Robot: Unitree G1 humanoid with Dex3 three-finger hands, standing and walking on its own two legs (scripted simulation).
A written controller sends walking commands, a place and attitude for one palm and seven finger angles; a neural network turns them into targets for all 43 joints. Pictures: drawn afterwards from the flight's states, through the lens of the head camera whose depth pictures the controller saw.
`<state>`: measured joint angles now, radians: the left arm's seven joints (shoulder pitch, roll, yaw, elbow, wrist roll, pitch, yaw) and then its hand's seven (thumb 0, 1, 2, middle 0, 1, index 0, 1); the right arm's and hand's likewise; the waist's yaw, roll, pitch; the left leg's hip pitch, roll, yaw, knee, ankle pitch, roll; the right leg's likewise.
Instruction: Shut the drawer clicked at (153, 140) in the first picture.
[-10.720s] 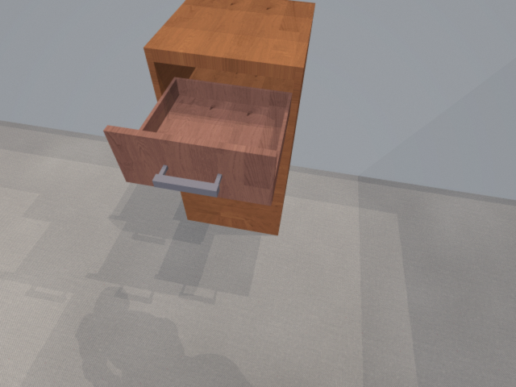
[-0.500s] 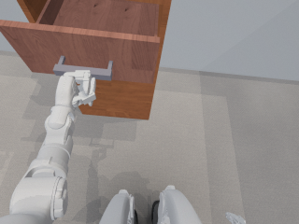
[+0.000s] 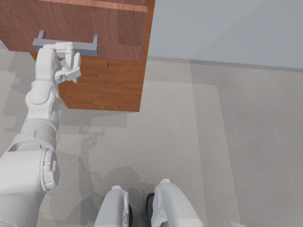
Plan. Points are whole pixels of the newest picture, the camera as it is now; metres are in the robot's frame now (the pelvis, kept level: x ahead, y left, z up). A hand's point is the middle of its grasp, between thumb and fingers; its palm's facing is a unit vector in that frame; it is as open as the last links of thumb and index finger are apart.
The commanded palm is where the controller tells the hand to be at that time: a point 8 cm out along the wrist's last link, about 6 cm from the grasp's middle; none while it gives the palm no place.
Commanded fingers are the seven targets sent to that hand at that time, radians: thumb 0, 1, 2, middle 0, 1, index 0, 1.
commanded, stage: push the drawer shut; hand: left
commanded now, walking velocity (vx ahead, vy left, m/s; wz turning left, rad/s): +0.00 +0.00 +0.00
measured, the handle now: (68, 41) +0.58 +0.18 +0.05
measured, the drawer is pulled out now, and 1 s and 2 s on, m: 0.10 0.00 0.00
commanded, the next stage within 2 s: pull the fist back off the drawer in 1.04 s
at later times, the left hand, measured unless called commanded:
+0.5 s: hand (78, 44) +0.58 +0.16 +0.04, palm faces -0.07 -1.00 -0.03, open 3.2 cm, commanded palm +0.59 +0.17 +0.05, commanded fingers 0.00 0.90 0.90 -1.40 -1.60 -1.40 -1.60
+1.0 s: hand (76, 33) +0.62 +0.16 +0.05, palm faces -0.06 -1.00 -0.04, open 3.5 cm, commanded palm +0.65 +0.15 +0.05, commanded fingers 0.00 0.90 0.90 -1.40 -1.60 -1.40 -1.60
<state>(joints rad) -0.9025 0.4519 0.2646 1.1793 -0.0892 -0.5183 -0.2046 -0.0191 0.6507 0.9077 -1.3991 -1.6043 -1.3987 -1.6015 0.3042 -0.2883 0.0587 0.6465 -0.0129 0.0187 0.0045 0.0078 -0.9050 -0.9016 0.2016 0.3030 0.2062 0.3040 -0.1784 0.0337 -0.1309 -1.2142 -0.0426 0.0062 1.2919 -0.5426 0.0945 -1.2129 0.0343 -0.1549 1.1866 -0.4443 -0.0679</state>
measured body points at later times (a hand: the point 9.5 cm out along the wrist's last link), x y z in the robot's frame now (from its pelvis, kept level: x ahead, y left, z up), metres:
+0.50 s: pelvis +0.00 +0.01 -0.01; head +0.19 +0.05 +0.39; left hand +0.58 +0.21 +0.05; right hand -0.03 -0.25 -0.10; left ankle +0.02 +0.06 -0.62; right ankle +0.06 -0.09 -0.62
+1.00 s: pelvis +0.00 +0.01 -0.02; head +0.21 +0.07 +0.37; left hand +0.61 +0.22 +0.05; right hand -0.06 -0.24 -0.09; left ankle +0.02 +0.06 -0.62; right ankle +0.06 -0.09 -0.62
